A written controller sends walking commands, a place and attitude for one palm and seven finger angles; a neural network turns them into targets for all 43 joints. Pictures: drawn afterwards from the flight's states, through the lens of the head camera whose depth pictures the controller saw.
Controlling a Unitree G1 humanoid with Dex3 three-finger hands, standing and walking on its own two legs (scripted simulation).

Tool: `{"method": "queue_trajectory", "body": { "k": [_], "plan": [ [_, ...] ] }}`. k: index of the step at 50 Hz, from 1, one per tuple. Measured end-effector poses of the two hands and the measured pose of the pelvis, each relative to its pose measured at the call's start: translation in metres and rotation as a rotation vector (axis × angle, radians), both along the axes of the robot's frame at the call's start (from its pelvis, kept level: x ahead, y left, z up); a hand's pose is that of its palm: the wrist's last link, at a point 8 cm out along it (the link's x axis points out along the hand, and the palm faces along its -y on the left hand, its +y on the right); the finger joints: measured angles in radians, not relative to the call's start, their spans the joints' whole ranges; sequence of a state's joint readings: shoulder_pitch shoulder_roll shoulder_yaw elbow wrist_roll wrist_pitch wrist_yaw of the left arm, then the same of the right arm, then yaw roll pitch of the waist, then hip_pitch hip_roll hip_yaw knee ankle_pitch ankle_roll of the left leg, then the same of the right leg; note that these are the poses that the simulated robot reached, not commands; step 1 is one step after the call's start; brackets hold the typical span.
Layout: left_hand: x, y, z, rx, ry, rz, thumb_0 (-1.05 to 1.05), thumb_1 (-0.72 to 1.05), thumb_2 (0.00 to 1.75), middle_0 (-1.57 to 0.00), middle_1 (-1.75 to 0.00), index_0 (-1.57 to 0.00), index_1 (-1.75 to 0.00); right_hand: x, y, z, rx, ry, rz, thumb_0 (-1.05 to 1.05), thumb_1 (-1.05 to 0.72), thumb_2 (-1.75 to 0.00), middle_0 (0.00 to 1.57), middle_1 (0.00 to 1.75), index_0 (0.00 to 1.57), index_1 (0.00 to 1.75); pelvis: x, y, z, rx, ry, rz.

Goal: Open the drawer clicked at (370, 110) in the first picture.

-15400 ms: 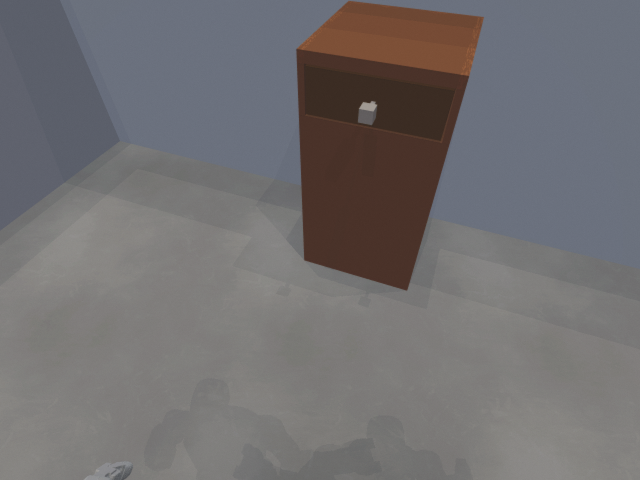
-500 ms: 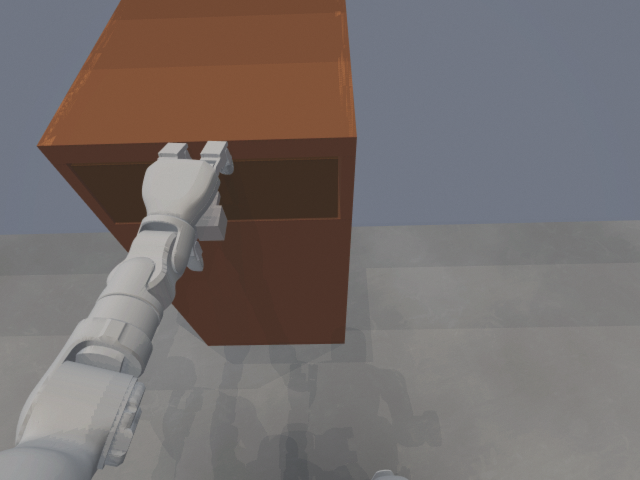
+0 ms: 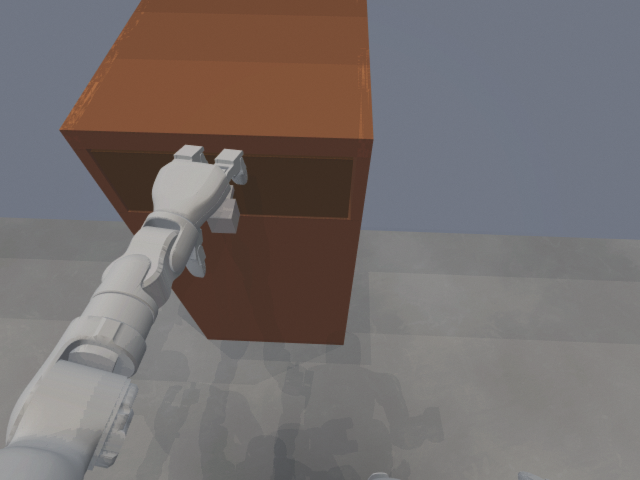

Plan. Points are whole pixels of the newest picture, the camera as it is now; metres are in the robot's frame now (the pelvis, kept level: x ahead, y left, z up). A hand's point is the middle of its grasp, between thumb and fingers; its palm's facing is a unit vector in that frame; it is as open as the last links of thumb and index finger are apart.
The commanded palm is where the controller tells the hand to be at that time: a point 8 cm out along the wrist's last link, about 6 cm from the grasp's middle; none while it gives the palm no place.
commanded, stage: move the hooked fingers above the handle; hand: left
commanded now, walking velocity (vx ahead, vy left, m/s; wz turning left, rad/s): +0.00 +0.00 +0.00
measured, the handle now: (225, 206) +0.51 +0.15 -0.01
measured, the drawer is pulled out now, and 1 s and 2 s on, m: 0.00 0.00 0.00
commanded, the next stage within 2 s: lower the fingers behind the handle in 0.86 s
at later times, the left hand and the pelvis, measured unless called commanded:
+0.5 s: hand (173, 219) +0.44 +0.21 +0.04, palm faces -0.14 +0.01 -0.99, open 13.8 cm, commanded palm +0.44 +0.20 +0.11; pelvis -0.01 +0.00 +0.00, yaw -2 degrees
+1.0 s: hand (190, 195) +0.46 +0.18 +0.06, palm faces -0.07 +0.00 -1.00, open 13.7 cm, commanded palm +0.44 +0.19 +0.10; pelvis -0.01 +0.01 +0.00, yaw -2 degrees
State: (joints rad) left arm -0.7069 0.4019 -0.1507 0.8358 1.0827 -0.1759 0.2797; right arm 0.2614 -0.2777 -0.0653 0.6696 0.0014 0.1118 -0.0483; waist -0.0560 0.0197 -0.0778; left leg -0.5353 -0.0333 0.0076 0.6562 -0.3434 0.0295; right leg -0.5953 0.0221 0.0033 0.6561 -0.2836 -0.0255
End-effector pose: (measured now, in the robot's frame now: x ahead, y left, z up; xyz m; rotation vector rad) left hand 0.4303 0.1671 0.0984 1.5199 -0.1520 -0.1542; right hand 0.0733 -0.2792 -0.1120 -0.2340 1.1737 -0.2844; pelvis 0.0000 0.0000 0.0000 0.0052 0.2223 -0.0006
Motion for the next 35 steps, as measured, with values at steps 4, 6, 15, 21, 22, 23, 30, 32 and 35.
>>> {"method": "queue_trajectory", "body": {
  "k": [4,6,15,21,22,23,30,32,35],
  "plan": [
    [0.017,0.011,0.014,0.015,-0.092,0.076,0.00,-0.49,0.30,-0.37,-1.24,-0.32,-1.20,-0.007,0.007,-0.008,0.028,0.027,-0.018,0.00,-0.90,-0.90,0.20,0.30,0.20,0.30,0.000,0.001,-0.002,0.000,0.024,-0.009],
    [0.019,0.009,0.017,0.029,-0.097,0.093,0.00,-0.49,0.30,-0.41,-1.27,-0.35,-1.24,-0.012,0.013,-0.013,0.055,0.048,-0.020,0.00,-0.90,-0.90,0.20,0.30,0.20,0.30,0.001,0.002,-0.001,-0.001,0.026,-0.011],
    [0.021,0.001,0.028,0.042,0.022,0.183,0.00,-0.49,0.30,-0.38,-1.24,-0.35,-1.29,-0.024,0.031,-0.012,0.111,0.035,-0.065,0.00,-0.90,-0.90,0.20,0.30,0.20,0.30,-0.003,0.001,0.005,0.006,-0.013,-0.033],
    [0.014,0.020,0.015,0.056,0.107,0.197,0.00,-0.49,0.30,-0.34,-1.22,-0.32,-1.24,-0.034,0.019,-0.003,0.058,-0.002,-0.080,0.00,-0.90,-0.90,0.20,0.30,0.21,0.30,-0.011,-0.001,0.004,0.007,-0.017,-0.042],
    [0.012,0.026,0.011,0.060,0.120,0.198,0.00,-0.49,0.30,-0.33,-1.21,-0.32,-1.23,-0.036,0.017,-0.002,0.047,-0.002,-0.079,0.00,-0.90,-0.90,0.20,0.30,0.21,0.30,-0.012,-0.001,0.003,0.006,-0.015,-0.042],
    [0.008,0.031,0.006,0.066,0.130,0.195,0.00,-0.49,0.30,-0.33,-1.21,-0.32,-1.23,-0.039,0.014,-0.002,0.037,0.002,-0.076,0.00,-0.90,-0.90,0.20,0.30,0.21,0.30,-0.013,-0.001,0.002,0.006,-0.011,-0.040],
    [-0.010,0.037,-0.008,0.041,0.072,0.077,0.00,-0.49,0.30,-0.32,-1.20,-0.32,-1.20,-0.051,0.000,-0.004,-0.013,0.079,-0.038,0.00,-0.90,-0.90,0.20,0.30,0.20,0.30,-0.013,0.003,-0.003,-0.005,0.014,-0.003],
    [-0.007,0.032,-0.003,0.028,0.017,0.050,0.00,-0.49,0.30,-0.32,-1.20,-0.32,-1.20,-0.051,0.000,-0.006,-0.015,0.095,-0.030,0.00,-0.90,-0.90,0.20,0.30,0.20,0.30,-0.012,0.005,-0.004,-0.008,0.021,0.008],
    [0.005,0.023,0.009,0.011,-0.066,0.054,0.00,-0.49,0.30,-0.32,-1.20,-0.32,-1.20,-0.049,0.004,-0.008,-0.002,0.097,-0.029,0.00,-0.90,-0.90,0.20,0.30,0.20,0.30,-0.010,0.007,-0.006,-0.011,0.030,0.012]
  ]
}}
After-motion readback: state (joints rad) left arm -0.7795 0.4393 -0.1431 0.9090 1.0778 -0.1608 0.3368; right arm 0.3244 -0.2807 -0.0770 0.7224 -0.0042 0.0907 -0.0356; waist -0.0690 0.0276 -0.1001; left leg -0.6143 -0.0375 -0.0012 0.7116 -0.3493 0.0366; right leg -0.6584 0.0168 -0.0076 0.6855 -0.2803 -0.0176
